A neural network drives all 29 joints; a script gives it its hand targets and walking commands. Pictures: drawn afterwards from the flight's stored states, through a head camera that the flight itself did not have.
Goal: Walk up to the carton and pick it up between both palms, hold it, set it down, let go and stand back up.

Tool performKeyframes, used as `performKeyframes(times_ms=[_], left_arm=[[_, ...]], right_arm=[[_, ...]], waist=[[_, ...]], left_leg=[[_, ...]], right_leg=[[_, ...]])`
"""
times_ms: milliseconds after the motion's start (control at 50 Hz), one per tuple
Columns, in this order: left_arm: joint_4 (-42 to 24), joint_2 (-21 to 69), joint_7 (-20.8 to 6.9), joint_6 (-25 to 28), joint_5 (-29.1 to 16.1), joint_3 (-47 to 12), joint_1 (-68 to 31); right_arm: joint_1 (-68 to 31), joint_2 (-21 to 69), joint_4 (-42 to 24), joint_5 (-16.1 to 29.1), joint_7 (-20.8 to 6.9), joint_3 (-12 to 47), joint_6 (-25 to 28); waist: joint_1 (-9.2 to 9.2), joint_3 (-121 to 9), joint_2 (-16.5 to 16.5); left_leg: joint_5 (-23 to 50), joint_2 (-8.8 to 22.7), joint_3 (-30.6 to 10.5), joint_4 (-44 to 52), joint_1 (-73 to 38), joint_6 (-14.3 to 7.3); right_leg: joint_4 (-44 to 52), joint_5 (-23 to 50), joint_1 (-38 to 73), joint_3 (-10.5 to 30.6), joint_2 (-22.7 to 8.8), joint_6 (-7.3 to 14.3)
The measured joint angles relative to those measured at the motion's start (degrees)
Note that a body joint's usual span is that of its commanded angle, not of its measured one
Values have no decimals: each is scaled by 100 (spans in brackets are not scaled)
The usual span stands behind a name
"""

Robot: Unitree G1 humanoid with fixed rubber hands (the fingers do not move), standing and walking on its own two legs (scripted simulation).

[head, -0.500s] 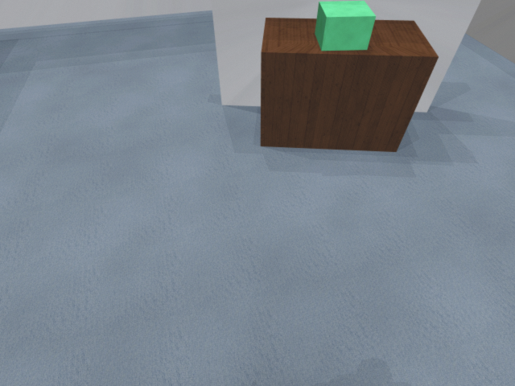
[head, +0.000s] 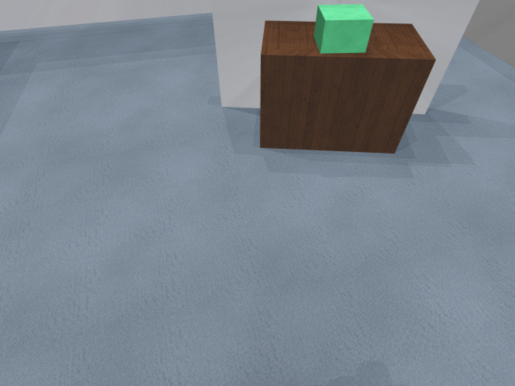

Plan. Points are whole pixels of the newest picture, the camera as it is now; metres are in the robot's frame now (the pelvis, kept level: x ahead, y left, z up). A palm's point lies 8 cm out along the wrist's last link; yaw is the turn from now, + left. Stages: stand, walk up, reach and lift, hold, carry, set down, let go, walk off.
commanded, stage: stand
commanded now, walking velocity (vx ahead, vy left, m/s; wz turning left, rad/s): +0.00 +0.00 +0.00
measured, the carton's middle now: (341, 28) +1.63 -0.42 -0.12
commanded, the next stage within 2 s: walk up in 0.40 s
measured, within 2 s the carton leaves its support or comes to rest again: neither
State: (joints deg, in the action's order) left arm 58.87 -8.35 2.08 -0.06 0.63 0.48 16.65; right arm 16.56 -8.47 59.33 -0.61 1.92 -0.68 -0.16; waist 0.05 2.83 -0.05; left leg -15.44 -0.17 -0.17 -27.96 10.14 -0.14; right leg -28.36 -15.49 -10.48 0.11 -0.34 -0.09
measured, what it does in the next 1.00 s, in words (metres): steps to the right: right foot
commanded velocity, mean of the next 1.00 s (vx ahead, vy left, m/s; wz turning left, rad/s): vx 0.20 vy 0.00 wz -0.10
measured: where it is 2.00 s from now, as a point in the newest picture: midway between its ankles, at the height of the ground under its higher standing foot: (296, 291)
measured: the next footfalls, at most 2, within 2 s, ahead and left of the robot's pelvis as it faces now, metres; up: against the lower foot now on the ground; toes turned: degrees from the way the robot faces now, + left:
right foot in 0.92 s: +0.06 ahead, -0.21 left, +0.00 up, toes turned -15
left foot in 1.40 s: +0.49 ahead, -0.02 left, +0.00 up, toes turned -1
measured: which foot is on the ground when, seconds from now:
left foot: down 0.00-0.90, up 0.92-1.00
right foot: down 0.00-0.64, up 0.66-0.90, down 0.92-1.00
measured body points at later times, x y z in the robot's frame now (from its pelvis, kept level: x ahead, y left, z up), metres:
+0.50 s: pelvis -0.01 +0.00 +0.00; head +0.00 +0.00 +0.45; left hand -0.02 +0.21 -0.16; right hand -0.03 -0.21 -0.16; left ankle +0.00 +0.12 -0.74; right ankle +0.00 -0.12 -0.74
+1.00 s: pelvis +0.05 -0.10 -0.01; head +0.04 -0.13 +0.44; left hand +0.11 +0.15 -0.14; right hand +0.03 -0.35 -0.18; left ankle +0.02 +0.07 -0.67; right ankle +0.02 -0.20 -0.74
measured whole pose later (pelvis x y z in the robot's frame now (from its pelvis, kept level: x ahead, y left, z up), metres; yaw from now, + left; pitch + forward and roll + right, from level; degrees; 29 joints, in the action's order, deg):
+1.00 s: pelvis +0.05 -0.10 -0.01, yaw -9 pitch +0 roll +2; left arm 57.7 -11.0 -0.7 3.3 2.7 2.8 18.6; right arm 18.0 -13.5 60.4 -2.5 -1.1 -4.7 1.7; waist -1.9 -1.9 2.8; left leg -24.5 5.5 2.1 -61.9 23.4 -0.4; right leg -37.2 -21.4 -16.2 -5.4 -3.9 0.5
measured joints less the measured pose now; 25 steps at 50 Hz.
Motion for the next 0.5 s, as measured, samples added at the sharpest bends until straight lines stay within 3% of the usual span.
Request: performKeyframes(times_ms=[500], left_arm=[[602, 72, 2, 32, -6, -19, 48]], right_arm=[[136, 196, 534, -5, 29, 61, 35]], waist=[[-8, 5, -18]], left_leg=[[162, 39, 12, 183, 10, 34]], right_leg=[[185, 172, -19, 13, 38, 24]])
